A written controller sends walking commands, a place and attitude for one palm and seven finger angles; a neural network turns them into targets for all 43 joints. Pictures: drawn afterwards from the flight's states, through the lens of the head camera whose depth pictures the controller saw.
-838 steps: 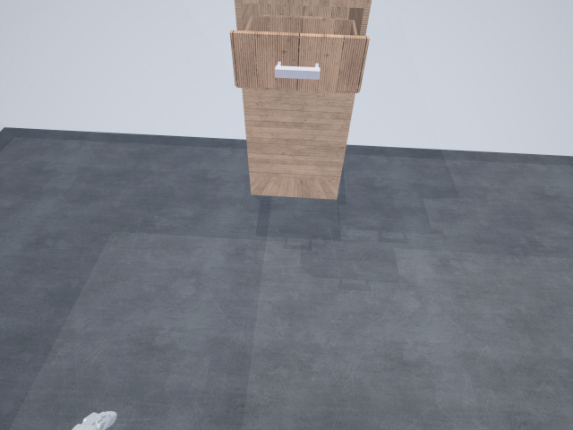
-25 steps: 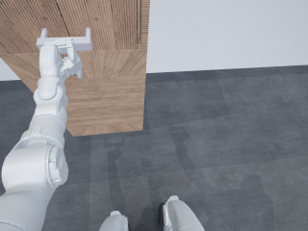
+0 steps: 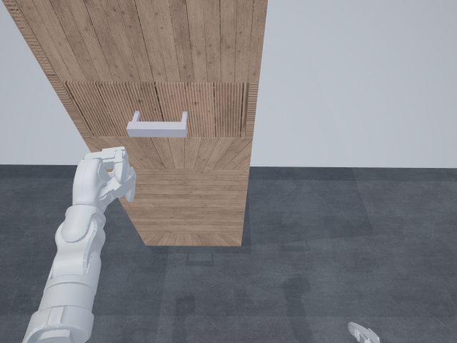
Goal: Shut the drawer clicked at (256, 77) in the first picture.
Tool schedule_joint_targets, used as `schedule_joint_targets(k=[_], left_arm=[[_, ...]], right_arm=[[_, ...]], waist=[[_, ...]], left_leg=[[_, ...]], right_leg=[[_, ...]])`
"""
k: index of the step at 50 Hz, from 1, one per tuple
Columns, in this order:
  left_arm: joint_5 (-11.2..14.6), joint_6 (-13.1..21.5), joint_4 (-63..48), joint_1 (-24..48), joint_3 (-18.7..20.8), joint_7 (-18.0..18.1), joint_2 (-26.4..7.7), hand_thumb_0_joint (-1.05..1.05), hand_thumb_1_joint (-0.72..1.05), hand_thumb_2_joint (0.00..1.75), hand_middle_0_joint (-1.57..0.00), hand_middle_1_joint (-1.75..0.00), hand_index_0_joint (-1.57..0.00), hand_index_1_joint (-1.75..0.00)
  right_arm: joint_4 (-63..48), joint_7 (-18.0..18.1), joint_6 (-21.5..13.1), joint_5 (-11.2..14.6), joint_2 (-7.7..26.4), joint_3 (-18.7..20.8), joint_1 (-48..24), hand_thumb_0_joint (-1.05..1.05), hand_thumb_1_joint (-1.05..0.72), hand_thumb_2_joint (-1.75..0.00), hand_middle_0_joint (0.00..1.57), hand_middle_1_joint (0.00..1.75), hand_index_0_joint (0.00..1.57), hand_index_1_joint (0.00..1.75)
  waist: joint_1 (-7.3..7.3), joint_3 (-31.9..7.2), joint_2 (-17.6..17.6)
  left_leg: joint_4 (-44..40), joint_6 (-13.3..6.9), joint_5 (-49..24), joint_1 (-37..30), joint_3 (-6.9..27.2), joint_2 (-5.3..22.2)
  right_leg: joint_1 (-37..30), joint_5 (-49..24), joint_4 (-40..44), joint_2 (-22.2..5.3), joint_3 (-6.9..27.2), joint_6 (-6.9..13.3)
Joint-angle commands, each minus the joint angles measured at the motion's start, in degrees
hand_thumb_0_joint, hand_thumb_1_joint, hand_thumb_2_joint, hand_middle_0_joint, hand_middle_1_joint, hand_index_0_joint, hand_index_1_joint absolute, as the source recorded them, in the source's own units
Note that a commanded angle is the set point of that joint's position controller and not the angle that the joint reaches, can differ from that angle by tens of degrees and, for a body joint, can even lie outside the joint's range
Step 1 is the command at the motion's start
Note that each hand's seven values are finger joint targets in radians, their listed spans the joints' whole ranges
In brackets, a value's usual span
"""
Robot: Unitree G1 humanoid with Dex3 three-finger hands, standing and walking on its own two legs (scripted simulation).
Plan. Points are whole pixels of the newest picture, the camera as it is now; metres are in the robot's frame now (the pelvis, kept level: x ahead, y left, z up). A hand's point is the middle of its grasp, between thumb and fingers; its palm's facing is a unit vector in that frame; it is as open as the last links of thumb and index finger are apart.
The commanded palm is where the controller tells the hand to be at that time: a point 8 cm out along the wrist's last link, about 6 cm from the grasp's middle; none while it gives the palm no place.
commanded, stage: draw the hand back to the body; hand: left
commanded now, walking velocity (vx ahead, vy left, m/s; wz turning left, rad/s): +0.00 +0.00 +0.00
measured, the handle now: (159, 122) +0.56 +0.17 +0.04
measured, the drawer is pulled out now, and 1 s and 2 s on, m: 0.00 0.00 0.00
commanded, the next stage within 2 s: step back with the hand held close in 0.96 s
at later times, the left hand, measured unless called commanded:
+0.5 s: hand (51, 240) +0.23 +0.23 +0.15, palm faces +0.32 -0.91 -0.27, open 3.3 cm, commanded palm +0.19 +0.27 +0.17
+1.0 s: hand out of the picture +0.15 +0.25 +0.18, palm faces +0.46 -0.81 -0.36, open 3.2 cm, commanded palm +0.10 +0.28 +0.20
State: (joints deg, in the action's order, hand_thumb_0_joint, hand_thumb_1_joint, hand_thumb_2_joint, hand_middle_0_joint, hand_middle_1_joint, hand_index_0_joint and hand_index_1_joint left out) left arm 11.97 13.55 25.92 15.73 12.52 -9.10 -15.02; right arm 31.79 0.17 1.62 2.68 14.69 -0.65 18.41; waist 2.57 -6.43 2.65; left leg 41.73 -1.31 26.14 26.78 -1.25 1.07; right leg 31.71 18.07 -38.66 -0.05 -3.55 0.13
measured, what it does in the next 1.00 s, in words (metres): stands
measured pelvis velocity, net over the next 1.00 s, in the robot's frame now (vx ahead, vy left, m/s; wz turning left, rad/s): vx -0.02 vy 0.00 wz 0.02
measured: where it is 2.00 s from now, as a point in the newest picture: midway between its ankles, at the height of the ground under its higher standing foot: outside the picture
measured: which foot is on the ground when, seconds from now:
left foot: down 0.00-1.00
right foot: down 0.00-1.00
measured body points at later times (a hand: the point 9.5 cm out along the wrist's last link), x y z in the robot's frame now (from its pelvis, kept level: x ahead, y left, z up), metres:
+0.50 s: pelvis -0.01 +0.01 +0.03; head -0.02 -0.01 +0.48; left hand +0.21 +0.28 +0.16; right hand +0.18 -0.20 -0.06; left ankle -0.06 +0.10 -0.72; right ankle +0.01 -0.12 -0.72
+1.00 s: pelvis -0.02 +0.00 +0.03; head -0.05 -0.02 +0.47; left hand +0.12 +0.29 +0.20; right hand +0.17 -0.22 -0.06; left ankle -0.06 +0.10 -0.72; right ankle +0.01 -0.12 -0.72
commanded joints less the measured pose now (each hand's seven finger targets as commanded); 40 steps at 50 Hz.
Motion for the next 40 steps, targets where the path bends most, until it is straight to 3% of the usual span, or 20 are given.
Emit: schedule_joint_targets(k=[1,4,5,6,8,9,11,12,18,21,22,24,30,32,39,40], left_arm=[[1.1,0.9,-18.6,16.2,1.8,-0.9,-9.6,0.0,0.9,0.9,-1.4,-1.6,-1.4,-1.6],[1.9,0.6,-26.0,12.7,2.5,-1.5,-10.3,0.0,0.9,0.9,-1.4,-1.6,-1.4,-1.6],[-4.4,-0.8,-30.9,8.9,-0.8,4.0,-13.5,0.0,0.9,0.9,-1.4,-1.6,-1.4,-1.6],[-4.9,-2.1,-32.2,5.7,-1.8,7.0,-10.2,0.0,0.9,0.9,-1.4,-1.6,-1.4,-1.6],[-5.5,-4.2,-32.5,0.2,-3.3,9.4,-8.0,0.0,0.9,0.9,-1.4,-1.6,-1.4,-1.6],[-5.9,-4.9,-33.2,-2.0,-1.6,10.5,-9.5,0.0,0.9,0.9,-1.4,-1.6,-1.4,-1.6],[-6.5,-6.2,-33.4,-5.5,-1.1,11.6,-9.1,0.0,0.9,0.9,-1.4,-1.6,-1.4,-1.6],[-6.7,-6.3,-35.0,-6.3,0.0,12.0,-10.4,0.0,0.9,0.9,-1.4,-1.6,-1.4,-1.6],[-7.9,-6.6,-47.1,-10.2,-0.4,13.8,-9.9,0.0,0.9,0.9,-1.4,-1.6,-1.4,-1.6],[-8.2,-6.7,-50.1,-14.2,0.3,14.7,-10.0,0.0,0.9,0.9,-1.4,-1.6,-1.4,-1.6],[-8.2,-6.9,-50.0,-16.4,1.3,14.8,-10.7,0.0,0.9,0.9,-1.4,-1.6,-1.4,-1.6],[-8.2,-7.0,-51.5,-20.0,2.6,15.0,-10.7,0.0,0.9,0.9,-1.4,-1.6,-1.4,-1.6],[-8.2,-6.5,-59.1,-31.0,5.4,15.1,-10.8,0.0,0.9,0.9,-1.4,-1.6,-1.4,-1.6],[-8.2,-6.5,-58.9,-35.8,7.6,15.2,-12.1,0.0,0.9,0.9,-1.4,-1.6,-1.4,-1.6],[-8.2,-5.1,-66.6,-42.1,12.0,16.0,-14.2,0.0,0.9,0.9,-1.4,-1.6,-1.4,-1.6],[-8.4,-5.1,-65.5,-42.0,10.2,15.9,-12.3,0.0,0.9,0.9,-1.4,-1.6,-1.4,-1.6]], right_arm=[[-7.3,1.5,-4.0,0.2,7.4,2.2,-1.5,0.0,-0.9,-0.9,0.2,0.3,0.2,0.3],[-8.4,2.0,-5.8,0.2,6.7,1.6,-4.1,0.0,-0.9,-0.9,0.2,0.3,0.2,0.3],[-8.7,2.6,-5.5,-0.2,6.2,2.1,-7.8,0.0,-0.9,-0.9,0.2,0.3,0.2,0.3],[-9.1,3.0,-5.8,-0.4,5.7,1.8,-8.4,0.0,-0.9,-0.9,0.2,0.3,0.2,0.3],[-8.5,3.4,-6.0,-0.6,5.6,1.3,-9.7,0.0,-0.9,-0.9,0.2,0.3,0.2,0.3],[-8.1,3.7,-5.7,-0.6,5.6,1.3,-9.9,0.0,-0.9,-0.9,0.2,0.3,0.2,0.3],[-7.6,4.0,-5.0,-0.8,5.4,0.9,-10.6,0.0,-0.9,-0.9,0.2,0.3,0.2,0.3],[-7.4,4.3,-4.9,-0.8,5.5,0.9,-10.9,0.0,-0.9,-0.9,0.2,0.3,0.2,0.3],[-7.4,4.5,-6.2,-1.8,4.5,0.1,-12.9,0.0,-0.9,-0.9,0.2,0.3,0.2,0.3],[-6.9,4.5,-7.3,-2.4,4.4,0.0,-13.1,0.0,-0.9,-0.9,0.2,0.3,0.2,0.3],[-6.7,4.5,-7.5,-2.5,4.7,0.0,-13.3,0.0,-0.9,-0.9,0.2,0.3,0.2,0.3],[-6.6,4.4,-7.6,-2.7,4.4,0.1,-13.4,0.0,-0.9,-0.9,0.2,0.3,0.2,0.3],[-6.4,3.6,-8.8,-3.0,4.1,0.5,-13.7,0.0,-0.9,-0.9,0.2,0.3,0.2,0.3],[-6.3,3.6,-9.1,-3.1,4.2,0.8,-13.9,0.0,-0.9,-0.9,0.2,0.3,0.2,0.3],[-6.8,4.3,-10.9,-2.6,3.6,1.2,-13.9,0.0,-0.9,-0.9,0.2,0.3,0.2,0.3],[-6.2,4.3,-11.1,-2.7,3.6,1.0,-13.6,0.0,-0.9,-0.9,0.2,0.3,0.2,0.3]], waist=[[0.5,-14.2,0.8],[-1.03,-16.3,2.4],[-3.6,-15.0,1.8],[-2.69,-12.1,0.3],[-3.0,-6.8,-1.2],[-3.29,-5.8,-1.4],[-3.36,-3.1,-3.1],[-3.65,-3.1,-4.8],[-3.93,-3.1,3.1],[-4.25,-1.8,2.2],[-4.55,-0.3,-0.1],[-4.82,0.0,-0.8],[-5.73,1.2,1.5],[-6.29,2.5,-1.6],[-6.77,3.9,1.0],[-6.27,5.4,1.1]], left_leg=[[-6.6,0.4,-27.2,-5.5,0.9,-0.3],[-7.5,0.8,-31.5,-9.6,1.6,-0.2],[-10.1,0.2,-31.1,-11.6,1.1,-0.5],[-11.7,0.3,-29.0,-11.7,1.1,-0.3],[-14.0,0.3,-26.8,-11.2,1.5,0.1],[-14.9,0.3,-26.6,-11.7,1.3,0.2],[-16.5,0.2,-24.7,-12.1,0.8,0.1],[-17.2,0.1,-24.4,-12.3,1.0,0.0],[-20.2,0.6,-27.9,-18.6,1.3,0.0],[-21.1,0.8,-28.5,-19.4,1.6,0.0],[-21.4,0.6,-27.6,-18.7,1.9,0.1],[-21.8,0.6,-27.8,-18.7,1.9,0.0],[-21.8,1.5,-31.1,-18.7,2.2,0.3],[-21.8,1.1,-29.2,-17.9,2.0,0.4],[-21.9,1.0,-23.8,-16.9,1.6,0.5],[-21.9,0.9,-23.1,-16.8,1.5,0.4]], right_leg=[[-17.6,-23.9,2.1,0.5,0.5,1.2],[-20.1,-25.4,2.4,0.2,0.5,1.4],[-22.3,-21.9,5.4,-1.0,2.2,1.5],[-22.0,-20.3,6.8,-1.0,1.7,1.5],[-22.6,-18.3,8.5,-1.1,1.5,1.5],[-23.7,-18.7,9.3,-1.1,1.5,1.6],[-25.2,-18.3,11.0,-1.2,1.5,1.5],[-26.8,-18.0,11.8,-1.0,1.5,1.6],[-29.4,-18.6,14.6,-1.0,1.5,1.7],[-30.2,-18.5,15.5,-0.7,1.1,1.7],[-30.3,-17.8,16.0,-0.5,1.1,1.7],[-31.3,-18.1,16.0,-0.6,1.1,1.6],[-32.0,-19.0,15.9,-0.6,1.0,1.5],[-31.7,-18.2,16.5,-0.4,1.1,1.4],[-30.5,-14.4,16.7,-0.3,1.8,1.4],[-29.4,-13.8,17.0,-0.4,1.8,1.4]])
